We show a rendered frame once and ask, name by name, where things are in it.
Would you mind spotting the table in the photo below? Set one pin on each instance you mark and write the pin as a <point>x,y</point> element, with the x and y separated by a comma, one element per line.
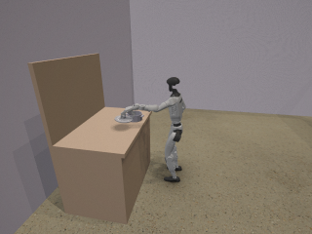
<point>100,164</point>

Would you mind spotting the robot left hand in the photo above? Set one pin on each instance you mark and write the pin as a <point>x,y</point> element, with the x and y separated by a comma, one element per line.
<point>127,110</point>

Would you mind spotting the robot left upper arm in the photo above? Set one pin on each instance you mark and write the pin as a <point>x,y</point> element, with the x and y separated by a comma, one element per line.
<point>169,103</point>

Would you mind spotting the robot left forearm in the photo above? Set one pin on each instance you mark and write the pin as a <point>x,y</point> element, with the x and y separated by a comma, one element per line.
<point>144,107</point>

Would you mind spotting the robot right upper arm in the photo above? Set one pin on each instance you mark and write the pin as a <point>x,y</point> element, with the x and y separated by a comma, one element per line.
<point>183,104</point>

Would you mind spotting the lid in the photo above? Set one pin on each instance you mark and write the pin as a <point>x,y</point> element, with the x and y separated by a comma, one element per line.
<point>128,119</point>

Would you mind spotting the left robot thigh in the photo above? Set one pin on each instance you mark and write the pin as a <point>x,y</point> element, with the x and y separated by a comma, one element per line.
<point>171,142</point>

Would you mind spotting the pot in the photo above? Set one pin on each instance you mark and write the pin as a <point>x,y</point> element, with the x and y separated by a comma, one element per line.
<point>137,117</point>

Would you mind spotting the robot left foot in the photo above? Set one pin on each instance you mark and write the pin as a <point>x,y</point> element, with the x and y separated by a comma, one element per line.
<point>171,179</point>

